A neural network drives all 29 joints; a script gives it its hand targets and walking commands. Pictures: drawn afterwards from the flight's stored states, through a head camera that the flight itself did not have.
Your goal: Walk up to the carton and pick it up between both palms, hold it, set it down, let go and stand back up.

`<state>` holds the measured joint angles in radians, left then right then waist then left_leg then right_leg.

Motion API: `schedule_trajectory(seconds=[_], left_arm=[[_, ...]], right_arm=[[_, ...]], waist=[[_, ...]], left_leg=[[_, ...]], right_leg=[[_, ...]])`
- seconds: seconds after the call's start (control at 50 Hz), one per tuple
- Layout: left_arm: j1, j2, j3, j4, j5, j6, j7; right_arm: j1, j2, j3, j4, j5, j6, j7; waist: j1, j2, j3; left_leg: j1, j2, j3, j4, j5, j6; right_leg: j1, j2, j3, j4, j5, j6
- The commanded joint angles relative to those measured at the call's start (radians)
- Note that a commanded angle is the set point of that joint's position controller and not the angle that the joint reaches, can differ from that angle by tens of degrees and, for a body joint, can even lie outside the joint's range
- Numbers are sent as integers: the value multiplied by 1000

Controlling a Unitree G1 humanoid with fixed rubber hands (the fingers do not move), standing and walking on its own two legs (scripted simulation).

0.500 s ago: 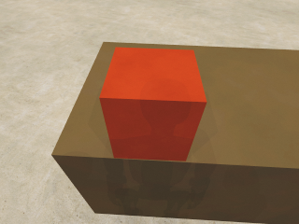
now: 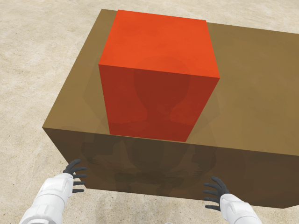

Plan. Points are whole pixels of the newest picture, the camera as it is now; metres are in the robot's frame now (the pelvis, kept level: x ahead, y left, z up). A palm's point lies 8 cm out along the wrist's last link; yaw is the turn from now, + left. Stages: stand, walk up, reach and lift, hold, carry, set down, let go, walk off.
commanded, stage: reach and lift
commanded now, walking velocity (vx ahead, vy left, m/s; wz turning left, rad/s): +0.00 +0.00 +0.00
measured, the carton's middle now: (154, 81) +0.49 -0.01 +0.10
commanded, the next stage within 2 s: none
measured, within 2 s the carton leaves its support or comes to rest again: neither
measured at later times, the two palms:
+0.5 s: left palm (71, 180) +0.26 +0.20 -0.04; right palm (225, 196) +0.21 -0.21 -0.04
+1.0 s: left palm (50, 205) +0.19 +0.22 +0.00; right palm (246, 215) +0.16 -0.23 +0.00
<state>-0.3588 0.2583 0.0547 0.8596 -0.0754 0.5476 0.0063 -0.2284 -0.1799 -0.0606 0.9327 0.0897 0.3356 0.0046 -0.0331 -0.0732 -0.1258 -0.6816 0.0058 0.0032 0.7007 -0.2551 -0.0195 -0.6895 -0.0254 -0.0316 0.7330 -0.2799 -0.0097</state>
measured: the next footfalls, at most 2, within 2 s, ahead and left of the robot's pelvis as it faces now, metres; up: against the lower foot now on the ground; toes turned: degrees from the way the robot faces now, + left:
none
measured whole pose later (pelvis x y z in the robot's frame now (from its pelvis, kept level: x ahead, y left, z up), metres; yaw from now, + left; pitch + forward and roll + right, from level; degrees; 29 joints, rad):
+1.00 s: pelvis +0.02 +0.01 +0.04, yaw -4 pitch -2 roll +0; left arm 0.34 0.23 -0.04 0.05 -0.10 0.42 0.04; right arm 0.34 -0.18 -0.08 0.23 0.15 0.22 0.03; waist 0.05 -0.05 0.02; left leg -0.12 0.04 0.09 0.31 -0.15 -0.01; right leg -0.14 0.01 0.03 0.30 -0.13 0.00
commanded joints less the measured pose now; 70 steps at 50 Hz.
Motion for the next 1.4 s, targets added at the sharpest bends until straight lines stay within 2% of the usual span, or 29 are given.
schedule_trajectory(seconds=[0.0, 0.02, 0.04, 0.06, 0.08, 0.14, 0.16, 0.18, 0.2, 0.24, 0.28, 0.32, 0.36, 0.42, 0.48, 0.5, 0.54, 0.6, 0.64, 0.68, 0.72, 0.78, 0.84, 0.92, 1.04, 1.1, 1.16, 1.26, 1.38], left_arm=[[387, -143, 27, -319, 219, 143, -150], [367, -107, 57, -414, 279, 164, -140], [346, -74, 92, -503, 311, 169, -130], [344, -18, 133, -544, 344, 163, -110], [346, 3, 158, -567, 343, 135, -89], [324, -26, 134, -517, 265, 25, -26], [276, -22, 121, -486, 224, -1, -15], [185, 36, 71, -470, 168, -39, -8], [133, 12, 49, -427, 128, -51, -1], [56, -1, 16, -440, 83, -56, 2], [43, 17, -7, -487, 42, -42, 5], [67, 62, -22, -547, -4, -30, 6], [151, 111, -22, -571, -17, -23, -11], [320, 161, 22, -588, 26, -5, -47], [501, 121, 74, -612, 97, 13, -80], [532, 100, 74, -615, 102, 15, -88], [565, 49, 49, -612, 92, 13, -99], [558, -10, 3, -619, 63, -11, -101], [523, -17, -17, -671, 33, -31, -86], [493, -4, -30, -760, 0, -55, -58], [482, 14, -44, -854, -19, -84, -21], [522, 22, -54, -934, -10, -140, 28], [597, 27, -56, -960, 0, -168, 47], [670, 47, -60, -960, -29, -156, 40], [652, 102, -13, -952, -90, -134, 30], [615, 113, 8, -950, -110, -152, 27], [584, 124, 14, -962, -124, -188, 18], [558, 142, -8, -1014, -136, -240, 18], [608, 140, -21, -1052, -143, -257, 12]], right_arm=[[201, -3, 70, -133, 153, 11, -114], [159, -46, 30, -115, 112, -51, -137], [94, -75, 7, -148, 81, -126, -151], [64, -91, -16, -181, 34, -191, -160], [40, -74, -16, -233, -19, -244, -162], [41, 56, -1, -360, -149, -294, -105], [59, 92, -8, -408, -180, -282, -87], [28, 102, -16, -428, -204, -261, -66], [48, 142, -9, -433, -196, -222, -58], [110, 195, -7, -476, -160, -136, -67], [150, 212, 10, -456, -104, -75, -88], [169, 188, 22, -445, -43, -38, -92], [211, 136, 50, -482, 19, -14, -90], [299, 61, 91, -562, 79, -5, -106], [372, 25, 132, -597, 94, -52, -137], [379, 19, 143, -603, 92, -71, -147], [388, 12, 152, -621, 82, -102, -156], [398, -4, 124, -686, 50, -107, -138], [400, -20, 76, -740, 25, -91, -111], [399, -37, 16, -778, 9, -77, -79], [405, -62, -36, -793, 8, -76, -40], [461, -97, -73, -778, 26, -102, 15], [524, -84, -60, -770, 47, -133, 38], [567, -32, -3, -843, 72, -145, 32], [543, -1, 12, -1017, 40, -128, -5], [528, 8, 10, -1073, 17, -134, -32], [536, 18, 17, -1089, 12, -151, -57], [538, 3, -2, -1052, 39, -154, -61], [560, -43, -5, -1052, 90, -160, -56]], waist=[[2, 205, -272], [5, 218, -152], [25, 193, -64], [45, 167, 8], [61, 103, 72], [85, -67, 185], [71, -106, 184], [64, -153, 152], [55, -161, 127], [31, -117, 51], [27, -14, -34], [22, 116, -137], [32, 182, -242], [73, 198, -252], [86, 146, -169], [82, 123, -128], [81, 64, -28], [93, -2, 100], [82, -13, 154], [57, 15, 182], [37, 83, 167], [38, 192, 110], [57, 211, 65], [77, 143, 67], [105, 29, 148], [112, 0, 155], [106, 16, 132], [79, 103, 100], [74, 114, 77]], left_leg=[[633, 48, -37, -231, 382, -65], [670, 61, -60, -273, 386, -57], [659, 67, -54, -301, 391, -43], [627, 52, -23, -319, 371, -31], [578, 37, 7, -351, 309, -16], [385, 28, 66, -443, -1, 35], [383, 29, 84, -434, -61, 49], [416, 13, 114, -381, -69, 53], [427, 15, 114, -362, -59, 47], [441, 8, 112, -331, -18, 34], [438, 12, 101, -305, 23, 38], [401, 29, 104, -322, 57, 56], [431, 26, 108, -320, 174, 54], [533, 3, 99, -333, 378, 29], [590, -22, 77, -369, 486, 6], [610, -21, 69, -383, 487, 3], [657, -10, 64, -404, 480, -6], [677, 11, 72, -425, 445, -26], [615, 19, 79, -448, 333, -33], [532, 30, 78, -485, 156, -36], [472, 48, 66, -510, 8, -35], [406, 71, 47, -522, -76, -24], [427, 57, 69, -508, 12, -29], [507, 28, 103, -488, 137, -35], [529, 7, 123, -477, 41, -6], [573, -1, 127, -440, -1, 2], [613, 5, 124, -416, 1, 7], [542, 34, 107, -452, 14, 2], [574, 37, 77, -441, 199, -27]], right_leg=[[472, 66, 56, -320, 330, -95], [504, 84, 53, -353, 330, -103], [531, 97, 50, -371, 334, -102], [535, 102, 47, -376, 309, -90], [553, 105, 38, -392, 265, -67], [609, 72, 25, -425, 51, -6], [591, 53, 34, -435, -11, 9], [493, 34, 59, -419, -61, 41], [467, 4, 88, -440, -101, 52], [453, -57, 145, -462, -152, 66], [448, -101, 182, -444, -107, 63], [502, -91, 159, -383, 80, 56], [576, -64, 133, -340, 293, 38], [695, -25, 110, -360, 517, 28], [780, 5, 88, -394, 684, 22], [763, 12, 80, -410, 682, 19], [690, 34, 64, -459, 586, 10], [591, 68, 46, -535, 318, -12], [570, 84, 35, -540, 186, -14], [573, 93, 27, -511, 118, -10], [590, 101, 22, -469, 114, -12], [656, 111, 20, -409, 164, -19], [672, 93, 37, -409, 179, -25], [623, 58, 66, -475, 141, -18], [529, 20, 88, -536, 5, 7], [454, 1, 93, -548, -61, 8], [418, -7, 90, -545, -74, 6], [520, 26, 66, -509, -3, 6], [566, 40, 61, -523, 123, -2]])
